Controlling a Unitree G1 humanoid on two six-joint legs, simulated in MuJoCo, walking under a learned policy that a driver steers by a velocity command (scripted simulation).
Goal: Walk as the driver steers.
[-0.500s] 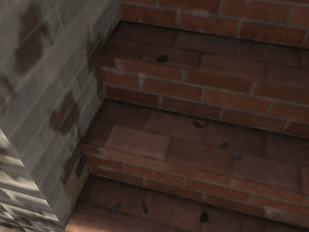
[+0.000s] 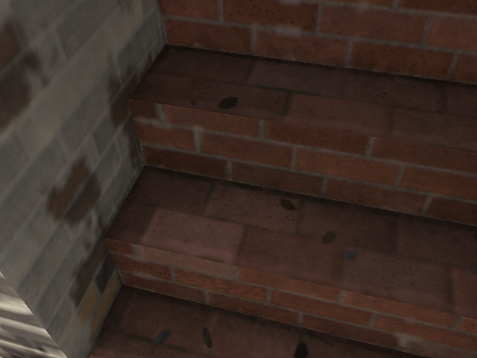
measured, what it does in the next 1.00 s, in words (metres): climbs: left foot, then right foot 0.21 m higher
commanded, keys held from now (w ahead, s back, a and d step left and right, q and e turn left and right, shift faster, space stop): w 1.00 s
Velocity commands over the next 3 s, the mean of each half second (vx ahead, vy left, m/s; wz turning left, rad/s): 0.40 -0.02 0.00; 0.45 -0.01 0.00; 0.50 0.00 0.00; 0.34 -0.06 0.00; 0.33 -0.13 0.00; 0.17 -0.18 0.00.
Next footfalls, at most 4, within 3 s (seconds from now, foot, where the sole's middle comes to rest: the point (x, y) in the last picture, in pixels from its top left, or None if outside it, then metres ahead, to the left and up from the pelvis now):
0.48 left None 0.17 0.06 -0.77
1.00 right None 0.26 -0.26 -0.56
1.66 left None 0.43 0.01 -0.56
2.22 right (347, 256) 0.58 -0.21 -0.35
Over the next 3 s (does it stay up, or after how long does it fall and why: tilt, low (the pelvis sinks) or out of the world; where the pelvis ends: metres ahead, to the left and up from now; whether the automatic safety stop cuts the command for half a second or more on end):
stays up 0.63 -0.17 0.43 its command is cut before an obstacle after 1.7 s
